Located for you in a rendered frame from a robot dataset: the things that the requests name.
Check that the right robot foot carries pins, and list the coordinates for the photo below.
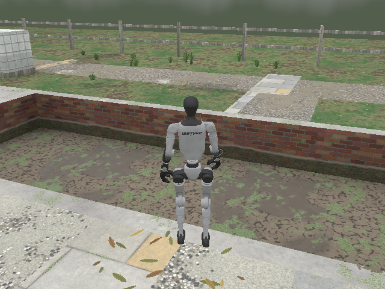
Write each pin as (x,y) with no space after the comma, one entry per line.
(205,242)

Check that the left robot thigh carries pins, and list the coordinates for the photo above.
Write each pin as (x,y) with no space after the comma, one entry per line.
(179,181)

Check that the robot left forearm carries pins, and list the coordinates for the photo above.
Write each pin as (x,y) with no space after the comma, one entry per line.
(165,162)

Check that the left robot hand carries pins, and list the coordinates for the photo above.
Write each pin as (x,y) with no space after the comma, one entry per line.
(167,174)

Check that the robot right forearm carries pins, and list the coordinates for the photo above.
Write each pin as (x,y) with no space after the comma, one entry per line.
(216,156)

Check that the robot right upper arm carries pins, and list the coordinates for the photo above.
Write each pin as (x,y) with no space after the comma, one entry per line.
(212,133)

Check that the right robot hand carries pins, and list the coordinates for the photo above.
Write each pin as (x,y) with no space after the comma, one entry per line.
(215,166)

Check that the robot left upper arm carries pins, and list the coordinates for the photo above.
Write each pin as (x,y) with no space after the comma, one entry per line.
(172,129)

